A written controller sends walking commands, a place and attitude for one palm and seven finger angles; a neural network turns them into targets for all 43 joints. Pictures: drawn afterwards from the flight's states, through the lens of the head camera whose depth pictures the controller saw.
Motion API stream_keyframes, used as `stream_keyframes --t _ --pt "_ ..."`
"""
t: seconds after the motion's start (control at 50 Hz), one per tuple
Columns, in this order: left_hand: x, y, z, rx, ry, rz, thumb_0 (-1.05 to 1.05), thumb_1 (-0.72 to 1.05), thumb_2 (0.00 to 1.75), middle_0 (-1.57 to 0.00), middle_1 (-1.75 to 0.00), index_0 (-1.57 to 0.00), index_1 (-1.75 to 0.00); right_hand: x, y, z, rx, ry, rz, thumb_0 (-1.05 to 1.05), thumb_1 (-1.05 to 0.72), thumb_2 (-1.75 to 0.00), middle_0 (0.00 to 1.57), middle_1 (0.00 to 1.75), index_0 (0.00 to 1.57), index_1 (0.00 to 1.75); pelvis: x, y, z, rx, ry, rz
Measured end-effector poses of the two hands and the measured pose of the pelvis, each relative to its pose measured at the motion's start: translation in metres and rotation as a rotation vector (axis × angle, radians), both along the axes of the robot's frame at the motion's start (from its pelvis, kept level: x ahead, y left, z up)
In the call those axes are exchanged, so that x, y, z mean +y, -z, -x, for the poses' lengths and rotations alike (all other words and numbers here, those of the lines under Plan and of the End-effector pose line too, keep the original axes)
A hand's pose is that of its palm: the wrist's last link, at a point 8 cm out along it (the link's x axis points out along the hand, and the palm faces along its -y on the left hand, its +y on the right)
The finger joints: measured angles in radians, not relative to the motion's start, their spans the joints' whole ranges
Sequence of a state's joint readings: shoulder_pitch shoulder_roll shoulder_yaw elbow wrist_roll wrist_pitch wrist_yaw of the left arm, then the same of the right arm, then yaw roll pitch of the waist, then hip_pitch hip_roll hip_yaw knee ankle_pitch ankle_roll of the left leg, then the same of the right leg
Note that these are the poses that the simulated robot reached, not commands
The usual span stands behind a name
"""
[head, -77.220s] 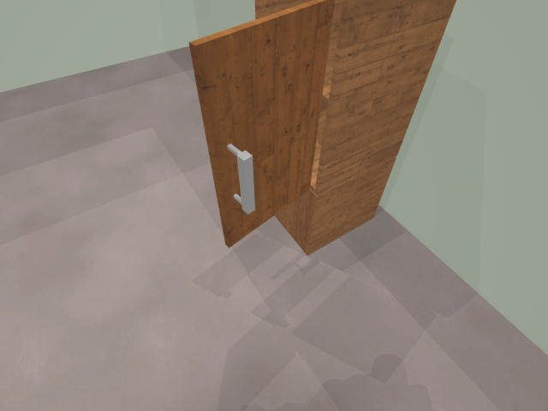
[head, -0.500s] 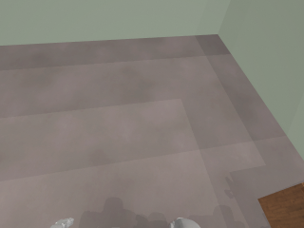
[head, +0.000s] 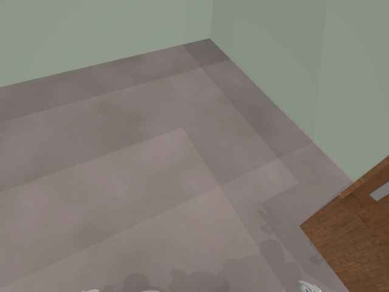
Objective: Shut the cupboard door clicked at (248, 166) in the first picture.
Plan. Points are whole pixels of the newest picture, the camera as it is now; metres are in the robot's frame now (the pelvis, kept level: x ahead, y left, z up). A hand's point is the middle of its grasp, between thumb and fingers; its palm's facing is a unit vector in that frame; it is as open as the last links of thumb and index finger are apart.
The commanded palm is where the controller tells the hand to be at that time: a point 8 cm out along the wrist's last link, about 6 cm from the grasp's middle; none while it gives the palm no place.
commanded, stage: turn to face it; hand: left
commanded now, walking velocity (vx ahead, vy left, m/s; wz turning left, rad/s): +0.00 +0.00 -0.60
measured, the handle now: out of the picture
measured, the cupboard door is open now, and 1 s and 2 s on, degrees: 5 5 5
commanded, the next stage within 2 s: take the last steps up to it in 1.48 s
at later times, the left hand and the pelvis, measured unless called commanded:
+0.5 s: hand (139, 277) +0.16 +0.14 -0.15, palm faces -0.29 -0.92 -0.28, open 7.4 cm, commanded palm none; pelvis +0.01 -0.04 +0.00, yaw -18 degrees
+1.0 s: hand (164, 237) +0.26 +0.09 -0.15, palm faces -0.56 -0.80 -0.23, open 7.4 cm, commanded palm none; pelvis +0.04 -0.02 +0.01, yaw -36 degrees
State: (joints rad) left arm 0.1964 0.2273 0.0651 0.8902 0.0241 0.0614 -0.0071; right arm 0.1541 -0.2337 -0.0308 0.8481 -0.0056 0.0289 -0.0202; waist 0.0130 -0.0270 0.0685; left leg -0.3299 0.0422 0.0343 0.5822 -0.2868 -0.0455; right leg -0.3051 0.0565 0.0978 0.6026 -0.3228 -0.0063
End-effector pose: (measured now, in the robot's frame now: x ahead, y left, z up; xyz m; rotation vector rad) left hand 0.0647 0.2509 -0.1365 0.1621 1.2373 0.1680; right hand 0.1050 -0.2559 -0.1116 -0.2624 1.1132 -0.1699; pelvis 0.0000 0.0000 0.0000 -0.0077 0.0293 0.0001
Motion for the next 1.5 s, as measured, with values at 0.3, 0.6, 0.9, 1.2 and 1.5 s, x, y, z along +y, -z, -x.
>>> stream_keyframes --t 0.3,0.6,0.9,1.2,1.5 --pt "-0.023 -0.02 -0.088 -0.049 0.234 -0.026 0.01 0.91 0.89 -0.2 -0.3 -0.19 -0.3 -0.017 0.009 0.086 0.115 0.21 -0.041 0.0 -0.91 -0.9 0.2 0.3 0.21 0.3 -0.016 -0.007 -0.006 -0.014 0.199 0.024" --pt "-0.076 -0.014 -0.113 -0.009 0.395 -0.023 0.01 0.9 0.89 -0.2 -0.3 -0.2 -0.3 -0.057 0.004 0.093 0.067 0.391 -0.02 0.0 -0.91 -0.9 0.19 0.3 0.2 0.3 -0.033 -0.007 -0.023 -0.008 0.363 -0.007" --pt "-0.083 -0.01 -0.189 -0.008 0.568 0.014 0.01 0.91 0.89 -0.2 -0.3 -0.2 -0.3 -0.008 -0.014 0.121 0.054 0.548 -0.007 0.0 -0.91 -0.9 0.2 0.3 0.21 0.3 -0.015 -0.014 -0.045 -0.01 0.569 0.041" --pt "-0.186 -0.028 -0.216 -0.132 0.817 -0.04 0.01 0.91 0.89 -0.2 -0.3 -0.2 -0.3 -0.018 0.031 0.235 0.179 0.831 -0.104 0.0 -0.91 -0.9 0.2 0.3 0.2 0.3 -0.05 0.001 -0.028 -0.027 0.737 0.007" --pt "-0.187 0.006 -0.212 0.016 0.847 0.023 0.01 0.9 0.89 -0.2 -0.3 -0.2 -0.3 -0.011 0.005 0.195 0.065 0.878 -0.034 0.0 -0.91 -0.9 0.2 0.3 0.2 0.3 -0.05 0.0 -0.054 -0.016 0.851 0.012"
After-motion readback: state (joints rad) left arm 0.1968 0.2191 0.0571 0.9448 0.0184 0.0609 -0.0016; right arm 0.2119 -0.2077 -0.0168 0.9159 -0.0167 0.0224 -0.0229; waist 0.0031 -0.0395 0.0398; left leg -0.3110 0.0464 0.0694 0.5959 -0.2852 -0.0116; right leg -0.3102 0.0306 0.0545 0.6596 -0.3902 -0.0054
